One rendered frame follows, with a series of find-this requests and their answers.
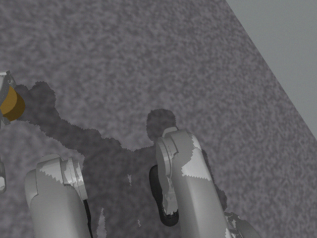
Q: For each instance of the right robot foot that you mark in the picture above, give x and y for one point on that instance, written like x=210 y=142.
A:
x=168 y=220

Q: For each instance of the right robot hand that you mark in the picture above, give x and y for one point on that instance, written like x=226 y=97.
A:
x=243 y=228

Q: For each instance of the tin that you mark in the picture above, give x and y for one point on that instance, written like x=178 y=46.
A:
x=13 y=106

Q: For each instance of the left robot hand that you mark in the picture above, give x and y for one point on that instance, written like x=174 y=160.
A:
x=6 y=80

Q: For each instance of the left robot foot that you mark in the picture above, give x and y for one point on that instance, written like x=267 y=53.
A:
x=88 y=216

